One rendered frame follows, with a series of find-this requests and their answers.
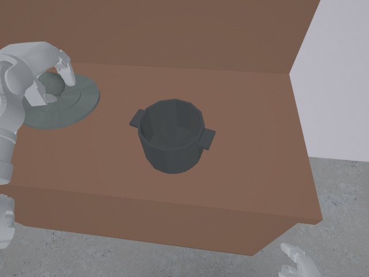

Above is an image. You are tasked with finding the pot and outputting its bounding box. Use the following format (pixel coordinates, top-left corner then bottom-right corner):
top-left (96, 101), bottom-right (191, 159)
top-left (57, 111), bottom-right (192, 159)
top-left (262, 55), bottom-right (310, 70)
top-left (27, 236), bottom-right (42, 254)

top-left (129, 99), bottom-right (216, 174)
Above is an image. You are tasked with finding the lid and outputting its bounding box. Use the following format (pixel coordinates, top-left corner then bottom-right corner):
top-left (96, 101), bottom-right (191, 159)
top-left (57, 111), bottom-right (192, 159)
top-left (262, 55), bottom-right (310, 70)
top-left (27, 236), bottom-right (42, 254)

top-left (22, 73), bottom-right (100, 130)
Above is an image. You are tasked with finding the knob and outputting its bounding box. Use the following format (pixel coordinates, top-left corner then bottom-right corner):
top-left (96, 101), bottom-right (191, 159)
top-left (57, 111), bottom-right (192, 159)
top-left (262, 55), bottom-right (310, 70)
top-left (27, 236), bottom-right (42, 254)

top-left (38, 72), bottom-right (65, 96)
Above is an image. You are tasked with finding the robot left forearm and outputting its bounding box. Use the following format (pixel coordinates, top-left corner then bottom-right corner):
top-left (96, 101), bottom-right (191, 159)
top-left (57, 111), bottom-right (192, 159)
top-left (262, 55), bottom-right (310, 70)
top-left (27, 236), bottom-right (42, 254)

top-left (0, 53), bottom-right (34, 185)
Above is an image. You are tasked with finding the robot left hand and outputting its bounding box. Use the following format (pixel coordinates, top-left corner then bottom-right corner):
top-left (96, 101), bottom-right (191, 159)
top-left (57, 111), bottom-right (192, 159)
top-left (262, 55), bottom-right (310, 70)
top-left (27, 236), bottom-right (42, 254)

top-left (0, 42), bottom-right (76, 107)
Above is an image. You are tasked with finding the robot right hand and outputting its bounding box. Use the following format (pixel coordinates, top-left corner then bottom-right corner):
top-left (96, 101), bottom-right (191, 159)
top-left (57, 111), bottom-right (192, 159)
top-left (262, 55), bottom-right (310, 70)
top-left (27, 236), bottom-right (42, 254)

top-left (278, 243), bottom-right (323, 277)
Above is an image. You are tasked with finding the left robot upper arm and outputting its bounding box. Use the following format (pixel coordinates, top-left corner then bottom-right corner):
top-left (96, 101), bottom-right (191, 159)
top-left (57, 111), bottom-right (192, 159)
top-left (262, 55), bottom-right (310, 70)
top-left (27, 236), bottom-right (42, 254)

top-left (0, 194), bottom-right (15, 249)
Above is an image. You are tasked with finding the table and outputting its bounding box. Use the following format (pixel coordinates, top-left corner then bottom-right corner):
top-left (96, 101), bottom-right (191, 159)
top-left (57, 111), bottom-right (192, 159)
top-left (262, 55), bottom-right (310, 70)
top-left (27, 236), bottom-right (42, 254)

top-left (0, 0), bottom-right (323, 256)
